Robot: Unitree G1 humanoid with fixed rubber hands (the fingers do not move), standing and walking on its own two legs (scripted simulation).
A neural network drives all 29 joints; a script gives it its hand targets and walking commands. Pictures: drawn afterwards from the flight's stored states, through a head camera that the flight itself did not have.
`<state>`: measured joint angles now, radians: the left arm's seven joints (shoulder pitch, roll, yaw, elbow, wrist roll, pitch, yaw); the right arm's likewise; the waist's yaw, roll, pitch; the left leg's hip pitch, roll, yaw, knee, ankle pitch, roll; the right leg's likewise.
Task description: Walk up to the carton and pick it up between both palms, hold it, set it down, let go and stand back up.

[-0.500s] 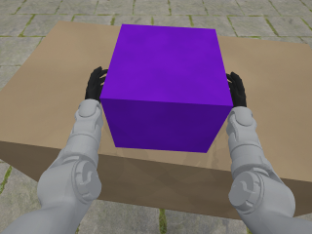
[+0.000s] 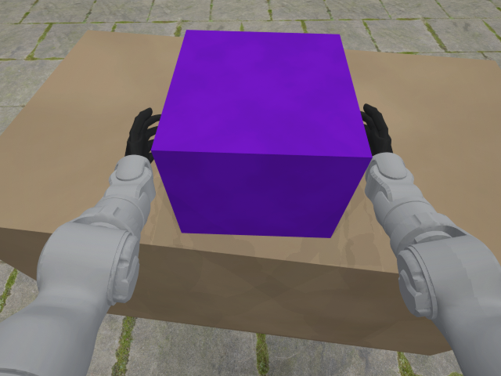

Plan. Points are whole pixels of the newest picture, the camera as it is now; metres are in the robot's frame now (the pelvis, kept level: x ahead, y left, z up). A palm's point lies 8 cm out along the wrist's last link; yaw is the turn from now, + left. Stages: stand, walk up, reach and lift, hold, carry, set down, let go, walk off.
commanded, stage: set down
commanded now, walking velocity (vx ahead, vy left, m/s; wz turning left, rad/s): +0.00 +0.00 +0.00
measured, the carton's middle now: (259, 135) +0.53 +0.00 +0.06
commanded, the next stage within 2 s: none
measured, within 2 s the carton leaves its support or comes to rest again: neither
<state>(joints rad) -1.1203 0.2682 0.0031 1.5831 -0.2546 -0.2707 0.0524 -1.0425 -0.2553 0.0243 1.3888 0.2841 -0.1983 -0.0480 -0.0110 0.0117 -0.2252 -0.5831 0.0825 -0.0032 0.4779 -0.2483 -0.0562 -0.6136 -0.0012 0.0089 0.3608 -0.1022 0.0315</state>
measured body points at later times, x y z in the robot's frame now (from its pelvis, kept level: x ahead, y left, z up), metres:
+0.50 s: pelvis -0.04 -0.01 -0.01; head +0.03 +0.00 +0.43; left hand +0.45 +0.23 +0.15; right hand +0.45 -0.26 +0.16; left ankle -0.04 +0.15 -0.73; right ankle +0.02 -0.14 -0.73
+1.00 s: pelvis -0.05 -0.01 -0.01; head +0.01 +0.01 +0.44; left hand +0.43 +0.26 +0.18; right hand +0.44 -0.24 +0.18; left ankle -0.04 +0.15 -0.73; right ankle +0.02 -0.14 -0.73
